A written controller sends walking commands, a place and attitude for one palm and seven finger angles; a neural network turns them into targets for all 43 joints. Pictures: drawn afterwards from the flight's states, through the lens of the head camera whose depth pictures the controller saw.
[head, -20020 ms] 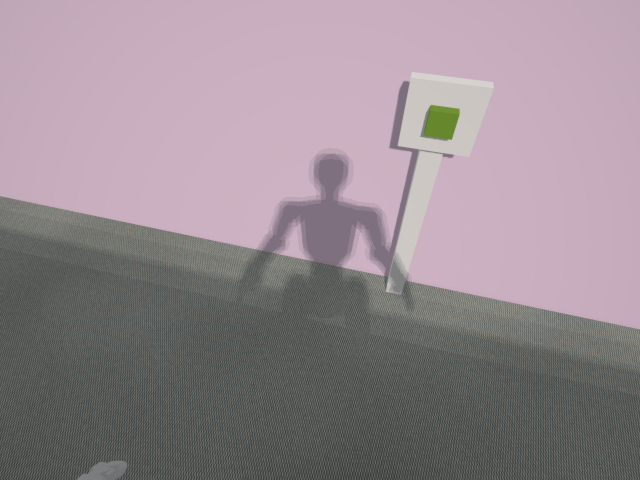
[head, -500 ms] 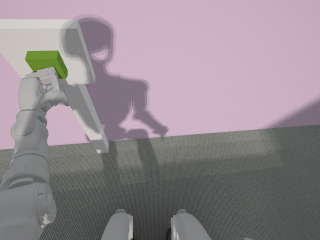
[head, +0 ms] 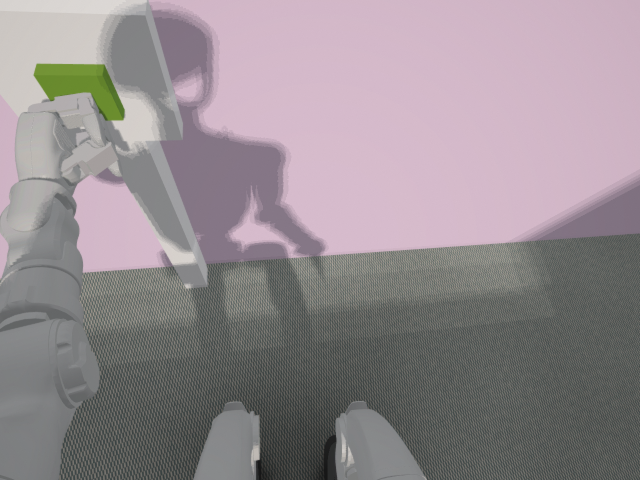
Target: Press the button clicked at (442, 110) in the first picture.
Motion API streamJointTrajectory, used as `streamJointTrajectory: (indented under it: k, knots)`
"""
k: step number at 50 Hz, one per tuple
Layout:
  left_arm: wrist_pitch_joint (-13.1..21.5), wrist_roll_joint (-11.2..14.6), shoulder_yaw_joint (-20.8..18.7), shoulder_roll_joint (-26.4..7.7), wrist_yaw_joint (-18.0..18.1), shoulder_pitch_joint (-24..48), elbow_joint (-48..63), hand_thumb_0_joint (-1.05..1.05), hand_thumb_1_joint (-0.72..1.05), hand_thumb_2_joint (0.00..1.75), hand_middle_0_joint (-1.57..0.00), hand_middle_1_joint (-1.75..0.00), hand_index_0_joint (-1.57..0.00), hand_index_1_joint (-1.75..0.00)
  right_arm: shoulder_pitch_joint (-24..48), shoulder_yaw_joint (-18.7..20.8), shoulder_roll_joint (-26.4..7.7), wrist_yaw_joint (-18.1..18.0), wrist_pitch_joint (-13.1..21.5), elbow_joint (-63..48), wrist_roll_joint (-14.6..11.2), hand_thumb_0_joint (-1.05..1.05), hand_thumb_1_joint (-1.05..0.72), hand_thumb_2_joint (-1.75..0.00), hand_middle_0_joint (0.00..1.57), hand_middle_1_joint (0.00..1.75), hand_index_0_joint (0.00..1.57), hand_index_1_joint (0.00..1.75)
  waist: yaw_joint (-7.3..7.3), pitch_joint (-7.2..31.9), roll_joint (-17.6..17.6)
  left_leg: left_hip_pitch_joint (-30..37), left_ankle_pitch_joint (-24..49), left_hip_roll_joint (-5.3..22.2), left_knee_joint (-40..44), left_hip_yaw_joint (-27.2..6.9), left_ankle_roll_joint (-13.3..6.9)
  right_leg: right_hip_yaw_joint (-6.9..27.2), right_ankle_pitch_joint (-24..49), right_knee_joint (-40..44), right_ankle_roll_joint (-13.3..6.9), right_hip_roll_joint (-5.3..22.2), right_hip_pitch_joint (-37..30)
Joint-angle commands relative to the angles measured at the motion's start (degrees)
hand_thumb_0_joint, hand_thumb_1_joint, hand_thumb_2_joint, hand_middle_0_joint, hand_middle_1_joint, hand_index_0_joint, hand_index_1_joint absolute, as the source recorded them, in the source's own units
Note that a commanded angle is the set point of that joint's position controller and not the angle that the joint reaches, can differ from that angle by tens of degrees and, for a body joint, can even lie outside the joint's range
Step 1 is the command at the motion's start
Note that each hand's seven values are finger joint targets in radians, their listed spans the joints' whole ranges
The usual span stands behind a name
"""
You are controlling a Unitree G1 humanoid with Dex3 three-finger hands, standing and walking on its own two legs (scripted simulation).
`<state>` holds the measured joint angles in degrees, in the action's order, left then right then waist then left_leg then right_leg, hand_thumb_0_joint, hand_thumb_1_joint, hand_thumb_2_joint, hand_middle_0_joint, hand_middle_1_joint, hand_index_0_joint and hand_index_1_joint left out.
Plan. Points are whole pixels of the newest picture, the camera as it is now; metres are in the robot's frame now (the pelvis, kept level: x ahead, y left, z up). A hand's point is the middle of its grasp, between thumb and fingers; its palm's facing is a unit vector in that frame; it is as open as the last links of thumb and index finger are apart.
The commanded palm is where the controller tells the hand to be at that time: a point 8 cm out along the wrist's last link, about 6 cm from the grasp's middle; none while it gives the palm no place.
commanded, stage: press the button with the knuckle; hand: left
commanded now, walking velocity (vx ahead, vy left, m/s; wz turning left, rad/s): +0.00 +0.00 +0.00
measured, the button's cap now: (84, 88) +0.55 +0.25 +0.09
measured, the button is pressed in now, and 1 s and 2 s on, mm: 9 0 0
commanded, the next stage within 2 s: hold the button down briefly in 0.08 s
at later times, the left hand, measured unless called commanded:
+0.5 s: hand (106, 145) +0.50 +0.23 +0.06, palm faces +0.09 -0.99 -0.05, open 2.9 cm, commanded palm +0.51 +0.25 +0.07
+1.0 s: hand (110, 157) +0.48 +0.23 +0.06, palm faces +0.09 -1.00 -0.02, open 2.7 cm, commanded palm +0.45 +0.26 +0.07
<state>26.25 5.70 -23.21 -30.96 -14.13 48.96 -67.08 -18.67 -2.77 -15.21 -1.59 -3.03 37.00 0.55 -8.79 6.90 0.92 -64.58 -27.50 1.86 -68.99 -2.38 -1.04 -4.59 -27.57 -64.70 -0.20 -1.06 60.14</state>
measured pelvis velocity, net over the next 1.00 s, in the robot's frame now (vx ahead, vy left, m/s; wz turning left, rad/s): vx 0.00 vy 0.00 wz -0.01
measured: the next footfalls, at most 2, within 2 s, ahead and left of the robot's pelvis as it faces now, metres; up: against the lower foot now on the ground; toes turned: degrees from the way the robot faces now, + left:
none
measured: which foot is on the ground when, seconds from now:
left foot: down 0.00-1.00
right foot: down 0.00-1.00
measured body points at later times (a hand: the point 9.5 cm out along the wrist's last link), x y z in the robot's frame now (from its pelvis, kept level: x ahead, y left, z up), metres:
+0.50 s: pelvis -0.03 +0.00 -0.02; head +0.12 +0.04 +0.41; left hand +0.49 +0.28 +0.07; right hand +0.00 -0.27 -0.11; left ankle +0.04 +0.10 -0.64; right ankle +0.03 -0.12 -0.64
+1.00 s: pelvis +0.00 +0.00 +0.00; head +0.13 +0.04 +0.43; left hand +0.47 +0.28 +0.06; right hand +0.03 -0.26 -0.11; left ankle +0.04 +0.10 -0.64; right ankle +0.03 -0.12 -0.64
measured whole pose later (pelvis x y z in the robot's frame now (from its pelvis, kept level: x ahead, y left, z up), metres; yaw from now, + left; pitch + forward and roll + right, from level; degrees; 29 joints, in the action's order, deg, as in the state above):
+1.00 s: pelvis +0.00 +0.00 +0.00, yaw -1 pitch +22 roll -4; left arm 24.1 7.1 -22.4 -28.4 -12.5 44.8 -61.0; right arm -19.7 -2.7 -15.1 -0.8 -2.1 35.6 0.1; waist -8.0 6.8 0.9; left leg -64.0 -26.9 2.0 -68.2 -1.6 -1.4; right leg -3.7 -26.7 -64.0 0.1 -1.2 59.9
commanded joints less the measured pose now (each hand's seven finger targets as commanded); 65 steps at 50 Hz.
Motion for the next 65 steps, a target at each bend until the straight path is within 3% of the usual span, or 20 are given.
streamJointTrajectory:
  k: [1, 4, 5, 11, 15, 18, 21, 23, 28, 31, 34, 40, 44, 46, 50, 55, 58, 60, 63, 65]
  knots:
    - [2.31, 0.62, -1.19, -15.96, 1.62, 34.18, 12.15, 0.00, 0.90, 0.90, -1.30, -1.50, -1.30, -1.50, -8.74, 3.86, -11.81, -1.19, 1.52, -2.38, -0.02, 0.00, -0.90, -0.90, 0.20, 0.30, 0.20, 0.30, -4.47, 26.12, 9.47, 23.49, 8.67, -0.07, 8.63, -3.43, -0.74, 2.58, 5.53, 8.78, -0.89, -1.06, -2.32]
    - [2.00, 0.48, 0.33, -14.95, 2.03, 37.60, 11.88, 0.00, 0.90, 0.90, -1.30, -1.50, -1.30, -1.50, -8.95, 3.57, -11.86, -1.32, 2.08, -2.22, 0.16, 0.00, -0.90, -0.90, 0.20, 0.30, 0.20, 0.30, -5.53, 25.72, 11.62, 23.47, 6.63, -0.15, 8.45, -4.02, -0.82, 2.47, 4.39, 8.30, -0.99, -0.99, 0.25]
    - [1.78, 0.43, 0.35, -15.29, 2.19, 38.05, 11.42, 0.00, 0.90, 0.90, -1.30, -1.50, -1.30, -1.50, -9.11, 3.52, -12.15, -1.42, 2.20, -2.02, 0.11, 0.00, -0.90, -0.90, 0.20, 0.30, 0.20, 0.30, -6.01, 25.96, 10.04, 23.27, 5.61, -0.03, 8.52, -4.34, -0.84, 2.33, 3.89, 8.38, -0.79, -0.96, 0.56]
    - [0.68, 0.23, 0.86, -16.73, 2.48, 40.44, 10.08, 0.00, 0.90, 0.90, -1.30, -1.50, -1.30, -1.50, -9.29, 2.86, -12.39, -1.69, 3.41, -2.14, 0.04, 0.00, -0.90, -0.90, 0.20, 0.30, 0.20, 0.30, -6.58, 25.77, 10.56, 19.70, 1.35, -0.15, 8.09, -4.08, -1.15, 2.76, 1.47, 8.38, -0.71, -1.00, 0.52]
    - [0.59, -0.06, 1.60, -16.81, 2.57, 42.47, 11.31, 0.00, 0.90, 0.90, -1.30, -1.50, -1.30, -1.50, -9.55, 2.74, -12.60, -1.61, 4.01, -1.93, 0.04, 0.00, -0.90, -0.90, 0.20, 0.30, 0.20, 0.30, -6.48, 26.64, 13.11, 21.02, -0.59, -0.01, 8.74, -4.81, -0.84, 2.44, 0.59, 7.85, -0.97, -0.93, 2.21]
    - [-0.14, 0.08, 1.86, -16.58, 2.89, 42.13, 10.06, 0.00, 0.90, 0.90, -1.30, -1.50, -1.30, -1.50, -9.33, 2.52, -12.63, -1.63, 4.55, -2.06, 0.01, 0.00, -0.90, -0.90, 0.20, 0.30, 0.20, 0.30, -6.80, 24.88, 11.70, 18.54, -3.52, -0.14, 8.96, -4.54, -1.10, 2.79, -0.98, 8.46, -0.77, -0.93, 1.77]
    - [0.27, -0.60, 1.77, -17.45, 3.06, 43.37, 11.70, 0.00, 0.90, 0.90, -1.30, -1.50, -1.30, -1.50, -9.76, 2.58, -12.69, -1.59, 4.91, -2.04, 0.06, 0.00, -0.90, -0.90, 0.20, 0.30, 0.20, 0.30, -6.45, 27.26, 13.47, 20.10, -2.69, -0.11, 9.05, -4.85, -0.94, 2.68, -0.62, 8.03, -1.02, -0.96, 1.80]
    - [-0.22, -0.41, 1.41, -17.64, 3.26, 42.40, 10.11, 0.00, 0.90, 0.90, -1.30, -1.50, -1.30, -1.50, -9.75, 2.43, -12.82, -1.61, 5.07, -1.88, 0.00, 0.00, -0.90, -0.90, 0.20, 0.30, 0.20, 0.30, -6.75, 24.58, 11.00, 17.83, -4.80, -0.05, 9.19, -4.69, -1.10, 2.80, -1.64, 8.54, -0.80, -0.98, 1.60]
    - [-0.53, -0.31, 2.39, -15.61, 3.15, 41.22, 10.36, 0.00, 0.90, 0.90, -1.30, -1.50, -1.30, -1.50, -9.93, 2.68, -12.76, -1.43, 5.32, -2.00, 0.06, 0.00, -0.90, -0.90, 0.20, 0.30, 0.20, 0.30, -6.46, 24.16, 11.52, 18.56, -5.33, -0.13, 9.82, -4.76, -0.97, 2.62, -1.62, 8.67, -0.95, -0.84, 2.17]
    - [-0.30, -0.18, 0.44, -16.68, 2.97, 39.14, 11.66, 0.00, 0.90, 0.90, -1.30, -1.50, -1.30, -1.50, -10.37, 3.03, -12.69, -1.10, 5.17, -2.21, 0.27, 0.00, -0.90, -0.90, 0.20, 0.30, 0.20, 0.30, -5.18, 28.10, 11.63, 20.46, -1.33, -0.15, 9.26, -4.58, -0.97, 2.55, 0.23, 8.31, -1.08, -0.91, 0.28]
    - [-0.28, 0.18, -1.27, -17.40, 2.36, 35.17, 11.49, 0.00, 0.90, 0.90, -1.30, -1.50, -1.30, -1.50, -10.33, 3.12, -12.42, -0.80, 4.70, -2.39, 0.25, 0.00, -0.90, -0.90, 0.20, 0.30, 0.20, 0.30, -3.93, 26.80, 10.51, 19.23, 0.76, -0.25, 9.06, -3.73, -1.03, 2.71, 0.99, 8.70, -1.19, -1.00, -1.91]
    - [0.24, 1.05, 0.52, -12.54, 1.90, 27.90, 15.30, 0.00, 0.90, 0.90, -1.30, -1.50, -1.30, -1.50, -9.24, 3.72, -11.69, -0.19, 3.39, -3.66, -0.20, 0.00, -0.90, -0.90, 0.20, 0.30, 0.20, 0.30, -2.23, 26.23, 10.52, 22.96, 4.06, -0.05, 10.39, -3.25, -0.63, 2.20, 3.07, 9.05, -1.25, -1.13, -2.56]
    - [0.55, 1.72, -1.08, -12.30, 2.27, 22.45, 16.31, 0.00, 0.90, 0.90, -1.30, -1.50, -1.30, -1.50, -8.71, 4.12, -11.40, -0.12, 2.76, -4.30, -0.36, 0.00, -0.90, -0.90, 0.20, 0.30, 0.20, 0.30, -0.94, 25.45, 7.43, 22.53, 5.77, -0.22, 10.73, -2.65, -0.75, 2.29, 4.15, 9.52, -1.17, -1.22, -5.36]
    - [0.50, 2.10, 0.56, -9.62, 2.05, 20.40, 16.55, 0.00, 0.90, 0.90, -1.30, -1.50, -1.30, -1.50, -8.29, 4.23, -10.97, -0.03, 2.35, -4.61, -0.58, 0.00, -0.90, -0.90, 0.20, 0.30, 0.20, 0.30, -0.97, 23.89, 6.41, 22.60, 6.61, -0.31, 11.06, -2.14, -0.67, 2.19, 4.90, 10.00, -0.98, -1.18, -6.06]
    - [1.23, 2.76, -0.88, -9.80, 1.90, 14.24, 20.46, 0.00, 0.90, 0.90, -1.30, -1.50, -1.30, -1.50, -7.65, 4.65, -10.63, 0.14, 1.71, -5.55, -0.67, 0.00, -0.90, -0.90, 0.20, 0.30, 0.20, 0.30, 1.21, 26.83, 7.23, 25.86, 13.29, -0.29, 11.07, -1.59, -0.45, 2.13, 9.41, 9.69, -1.24, -1.19, -9.25]
    - [1.61, 4.42, 0.47, -5.74, 1.85, 4.71, 28.61, 0.00, 0.90, 0.90, -1.30, -1.50, -1.30, -1.50, -6.22, 5.40, -9.78, 0.52, 0.98, -7.10, -1.20, 0.00, -0.90, -0.90, 0.20, 0.30, 0.20, 0.30, 3.01, 28.86, 7.14, 31.23, 22.17, -0.02, 11.50, -1.09, 0.04, 1.67, 15.91, 9.70, -1.28, -1.45, -12.01]
    - [1.19, 5.47, 1.32, -3.59, 2.44, -1.03, 32.53, 0.00, 0.90, 0.90, -1.30, -1.50, -1.30, -1.50, -5.21, 5.64, -9.28, 0.62, 0.83, -7.75, -1.60, 0.00, -0.90, -0.90, 0.20, 0.30, 0.20, 0.30, 3.31, 26.70, 5.31, 31.04, 24.35, -0.04, 12.05, -0.47, 0.14, 1.63, 18.74, 10.39, -1.00, -1.50, -14.33]
    - [1.35, 5.71, 1.29, -3.08, 3.14, -3.93, 36.05, 0.00, 0.90, 0.90, -1.30, -1.50, -1.30, -1.50, -4.79, 5.69, -8.98, 0.61, 1.04, -8.03, -1.62, 0.00, -0.90, -0.90, 0.20, 0.30, 0.20, 0.30, 4.07, 26.97, 6.75, 32.69, 28.53, 0.08, 12.36, -0.72, 0.42, 1.47, 21.10, 9.98, -1.06, -1.35, -15.09]
    - [1.14, 6.49, 1.71, -1.55, 3.55, -10.74, 39.59, 0.00, 0.90, 0.90, -1.30, -1.50, -1.30, -1.50, -3.62, 5.80, -8.52, 0.63, 1.35, -8.80, -1.87, 0.00, -0.90, -0.90, 0.20, 0.30, 0.20, 0.30, 4.44, 25.15, 3.87, 31.00, 28.91, -0.10, 12.88, 0.04, 0.25, 1.66, 23.36, 10.61, -0.75, -1.29, -18.19]
    - [1.51, 6.63, 2.29, -0.53, 3.56, -12.76, 41.75, 0.00, 0.90, 0.90, -1.30, -1.50, -1.30, -1.50, -2.97, 5.84, -8.22, 0.57, 1.79, -8.89, -1.96, 0.00, -0.90, -0.90, 0.20, 0.30, 0.20, 0.30, 4.65, 24.64, 5.14, 31.43, 29.01, -0.12, 12.92, 0.15, 0.33, 1.84, 23.56, 10.55, -0.77, -1.26, -18.15]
